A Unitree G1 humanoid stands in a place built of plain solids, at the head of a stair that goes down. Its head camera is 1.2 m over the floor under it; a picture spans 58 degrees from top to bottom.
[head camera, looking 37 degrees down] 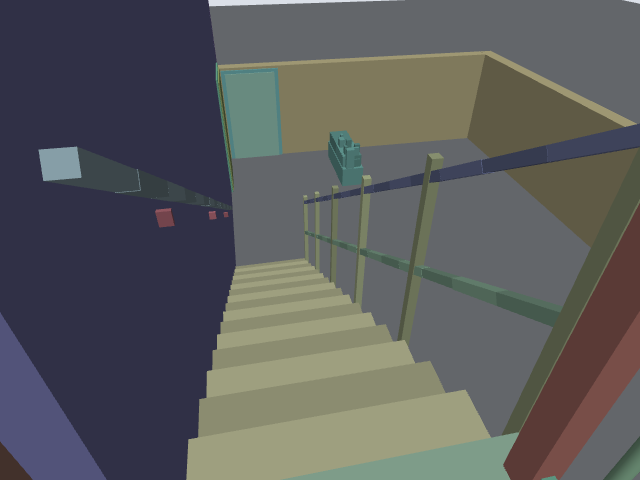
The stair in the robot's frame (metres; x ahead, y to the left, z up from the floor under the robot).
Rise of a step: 0.17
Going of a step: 0.26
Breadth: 0.97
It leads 11 degrees to the left of straight ahead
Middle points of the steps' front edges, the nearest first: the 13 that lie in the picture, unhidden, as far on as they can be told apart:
0.57 -0.10 0.00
0.83 -0.05 -0.17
1.08 0.00 -0.34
1.34 0.05 -0.51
1.60 0.10 -0.67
1.85 0.15 -0.84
2.11 0.20 -1.01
2.36 0.25 -1.18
2.62 0.30 -1.35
2.87 0.35 -1.52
3.13 0.40 -1.69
3.38 0.45 -1.86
3.64 0.50 -2.03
